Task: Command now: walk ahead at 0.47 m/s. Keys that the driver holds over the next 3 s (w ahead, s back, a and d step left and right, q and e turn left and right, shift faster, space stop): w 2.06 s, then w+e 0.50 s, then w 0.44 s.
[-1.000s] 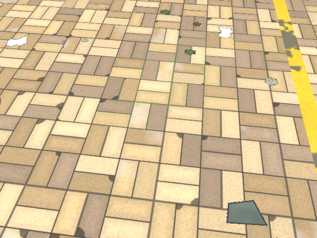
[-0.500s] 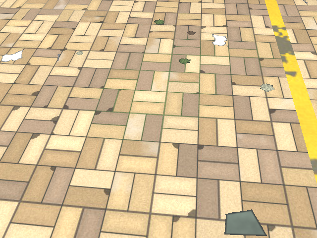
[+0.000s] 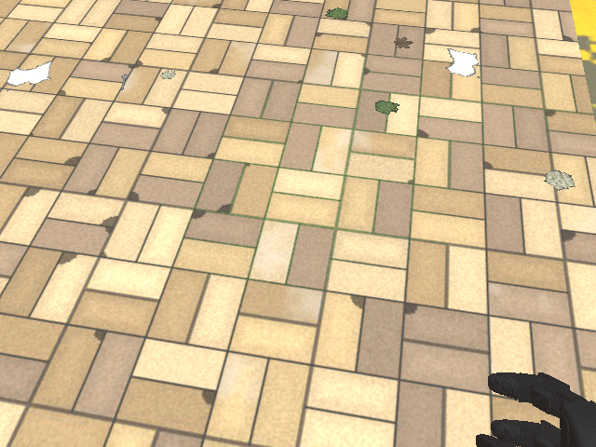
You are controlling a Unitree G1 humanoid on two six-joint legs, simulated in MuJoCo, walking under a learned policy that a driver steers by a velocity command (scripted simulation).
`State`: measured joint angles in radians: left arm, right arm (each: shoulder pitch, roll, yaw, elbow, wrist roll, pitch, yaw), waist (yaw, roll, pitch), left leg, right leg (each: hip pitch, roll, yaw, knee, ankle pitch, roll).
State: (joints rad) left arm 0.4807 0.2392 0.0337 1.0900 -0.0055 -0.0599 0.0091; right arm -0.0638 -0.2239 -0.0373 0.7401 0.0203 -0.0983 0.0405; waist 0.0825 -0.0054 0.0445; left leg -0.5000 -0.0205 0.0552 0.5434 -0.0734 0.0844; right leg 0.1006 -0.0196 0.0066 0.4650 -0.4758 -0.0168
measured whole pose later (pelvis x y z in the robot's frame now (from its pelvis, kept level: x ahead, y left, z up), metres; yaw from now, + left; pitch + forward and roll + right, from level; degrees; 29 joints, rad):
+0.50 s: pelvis +0.28 -0.03 +0.01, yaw +0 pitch +2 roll +3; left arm 0.02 0.24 0.03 0.81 -0.02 -0.10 -0.04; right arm 0.40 -0.27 -0.05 1.00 0.02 -0.06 0.00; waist -0.08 -0.03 0.01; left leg 0.07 -0.03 0.03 0.27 -0.38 0.00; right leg -0.52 -0.05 -0.01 0.50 -0.03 -0.05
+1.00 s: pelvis +0.55 -0.04 +0.02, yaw +1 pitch +2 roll -2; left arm 0.39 0.26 0.05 0.97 -0.01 -0.07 0.00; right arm 0.02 -0.25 -0.03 0.84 0.02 -0.08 0.03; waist 0.08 0.04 0.01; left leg -0.60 0.08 0.00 0.54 0.04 0.03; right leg 0.06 0.05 -0.05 0.19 -0.29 -0.04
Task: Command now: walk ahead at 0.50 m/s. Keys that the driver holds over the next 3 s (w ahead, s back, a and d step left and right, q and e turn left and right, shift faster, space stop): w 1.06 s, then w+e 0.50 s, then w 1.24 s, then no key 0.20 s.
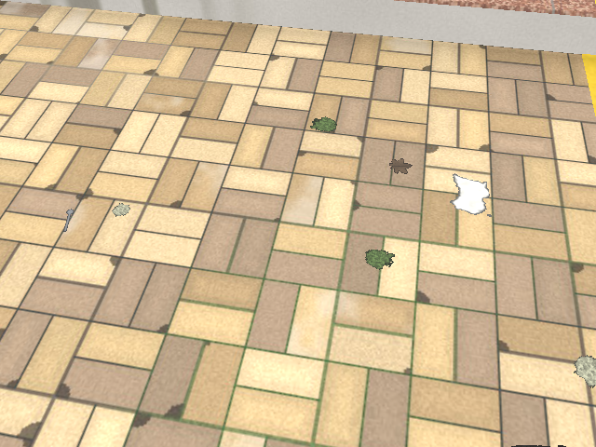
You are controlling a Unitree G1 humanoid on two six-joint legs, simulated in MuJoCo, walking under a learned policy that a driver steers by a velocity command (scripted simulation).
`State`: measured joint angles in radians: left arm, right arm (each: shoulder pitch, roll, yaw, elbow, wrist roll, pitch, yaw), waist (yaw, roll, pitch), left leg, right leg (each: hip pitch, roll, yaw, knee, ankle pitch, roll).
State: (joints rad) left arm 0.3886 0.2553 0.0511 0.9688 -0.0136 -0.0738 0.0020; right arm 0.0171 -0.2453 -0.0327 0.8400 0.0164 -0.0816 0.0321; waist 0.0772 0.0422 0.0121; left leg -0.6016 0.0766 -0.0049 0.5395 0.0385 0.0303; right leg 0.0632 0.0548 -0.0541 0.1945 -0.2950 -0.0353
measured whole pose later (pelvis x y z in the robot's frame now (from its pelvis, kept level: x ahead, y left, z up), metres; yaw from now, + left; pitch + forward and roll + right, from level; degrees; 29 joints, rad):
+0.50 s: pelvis +0.28 +0.03 +0.01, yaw +0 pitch +2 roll +2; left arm 0.07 0.26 0.05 0.83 -0.01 -0.07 -0.01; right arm 0.35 -0.25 -0.05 0.98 0.01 -0.08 0.00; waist -0.08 -0.04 0.01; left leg 0.02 -0.06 0.05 0.20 -0.24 0.04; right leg -0.64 -0.11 0.02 0.59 0.07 0.00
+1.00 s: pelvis +0.55 -0.02 +0.01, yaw +0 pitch +1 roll -1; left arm 0.36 0.24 0.05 0.95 -0.01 -0.09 0.00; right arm 0.07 -0.27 -0.06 0.89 0.01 -0.07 0.01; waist 0.06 0.04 0.00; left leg -0.67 0.12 -0.03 0.66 0.07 0.00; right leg -0.02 0.06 -0.06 0.19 -0.20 -0.06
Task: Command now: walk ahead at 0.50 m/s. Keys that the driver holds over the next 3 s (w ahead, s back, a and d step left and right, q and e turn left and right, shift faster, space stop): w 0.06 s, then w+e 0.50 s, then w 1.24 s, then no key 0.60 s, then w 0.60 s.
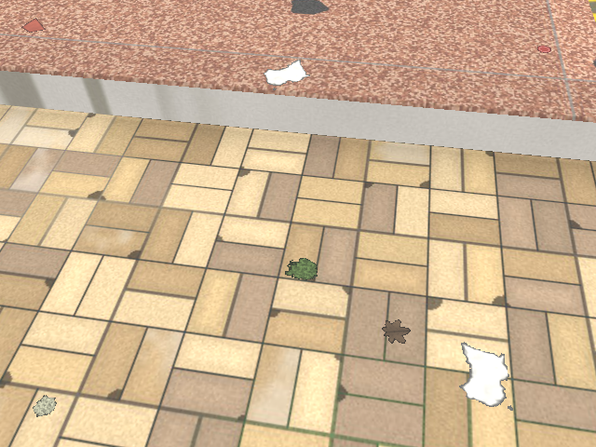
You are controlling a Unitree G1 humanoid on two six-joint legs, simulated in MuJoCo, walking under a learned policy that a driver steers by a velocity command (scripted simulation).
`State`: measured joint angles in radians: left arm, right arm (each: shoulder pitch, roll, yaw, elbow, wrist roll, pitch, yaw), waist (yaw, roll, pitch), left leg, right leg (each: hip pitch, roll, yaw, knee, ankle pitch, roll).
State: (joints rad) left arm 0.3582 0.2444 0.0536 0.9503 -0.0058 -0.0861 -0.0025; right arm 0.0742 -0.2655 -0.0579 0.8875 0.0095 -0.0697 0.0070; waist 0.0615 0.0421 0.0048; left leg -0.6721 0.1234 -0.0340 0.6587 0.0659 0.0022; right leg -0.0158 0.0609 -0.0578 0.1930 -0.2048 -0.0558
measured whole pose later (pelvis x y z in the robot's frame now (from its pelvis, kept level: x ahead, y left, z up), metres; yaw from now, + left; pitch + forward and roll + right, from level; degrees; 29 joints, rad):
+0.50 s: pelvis +0.28 +0.05 +0.00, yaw -11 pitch +0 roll +2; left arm 0.17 0.27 0.09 0.86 -0.02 -0.03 0.00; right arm 0.29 -0.25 -0.07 0.98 -0.02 -0.10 -0.01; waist -0.05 -0.04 0.01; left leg -0.02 -0.02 0.21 0.24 -0.22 0.04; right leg -0.70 -0.13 0.06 0.87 -0.02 -0.03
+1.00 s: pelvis +0.54 -0.07 +0.00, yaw -19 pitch +1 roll -1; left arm 0.32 0.23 0.07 0.89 0.00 -0.08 -0.01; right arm 0.10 -0.28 -0.08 0.91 0.01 -0.07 0.00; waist 0.04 0.04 0.02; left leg -0.68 0.16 -0.03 0.88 -0.09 -0.01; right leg -0.09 0.07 -0.04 0.25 -0.18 -0.08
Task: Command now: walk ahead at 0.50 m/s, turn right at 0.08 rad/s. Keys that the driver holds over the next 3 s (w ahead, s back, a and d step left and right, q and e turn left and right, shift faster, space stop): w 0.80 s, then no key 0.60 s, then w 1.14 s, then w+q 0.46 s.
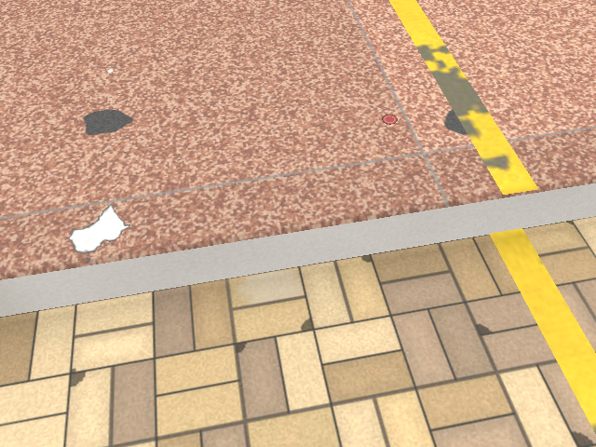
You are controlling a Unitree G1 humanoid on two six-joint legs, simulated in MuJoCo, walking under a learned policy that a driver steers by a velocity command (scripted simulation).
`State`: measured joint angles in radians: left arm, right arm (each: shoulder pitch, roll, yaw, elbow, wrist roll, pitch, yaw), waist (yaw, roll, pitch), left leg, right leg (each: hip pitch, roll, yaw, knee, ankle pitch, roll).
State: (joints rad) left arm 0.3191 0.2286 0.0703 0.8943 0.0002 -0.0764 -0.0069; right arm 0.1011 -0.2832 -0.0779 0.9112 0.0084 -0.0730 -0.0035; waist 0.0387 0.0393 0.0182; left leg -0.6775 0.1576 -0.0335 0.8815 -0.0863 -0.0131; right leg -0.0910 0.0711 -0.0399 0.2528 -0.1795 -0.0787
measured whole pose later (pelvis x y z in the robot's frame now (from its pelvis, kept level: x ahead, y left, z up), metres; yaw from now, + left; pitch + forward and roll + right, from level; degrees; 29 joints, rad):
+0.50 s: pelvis +0.29 +0.08 +0.00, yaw +1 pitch +0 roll +1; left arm 0.18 0.26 0.05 0.89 0.05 -0.04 -0.03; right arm 0.32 -0.24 -0.05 1.02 -0.02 -0.08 0.02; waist -0.02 -0.05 0.03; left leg -0.15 -0.06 0.06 0.30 -0.16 0.07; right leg -0.58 -0.10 0.01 0.99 -0.21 -0.02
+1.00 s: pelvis +0.54 +0.03 +0.00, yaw +1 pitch +0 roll +0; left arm 0.27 0.22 0.02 0.99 0.02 -0.09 0.00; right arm 0.18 -0.25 -0.04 0.99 -0.03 -0.04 0.00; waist 0.00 0.04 0.08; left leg -0.48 0.04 0.00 0.92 -0.29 0.02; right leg -0.15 0.03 -0.10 0.31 -0.16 -0.08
